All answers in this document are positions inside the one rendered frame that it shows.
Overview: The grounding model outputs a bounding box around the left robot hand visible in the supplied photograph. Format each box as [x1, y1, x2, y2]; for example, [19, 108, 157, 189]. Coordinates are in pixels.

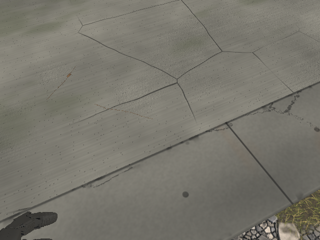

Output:
[0, 211, 58, 240]

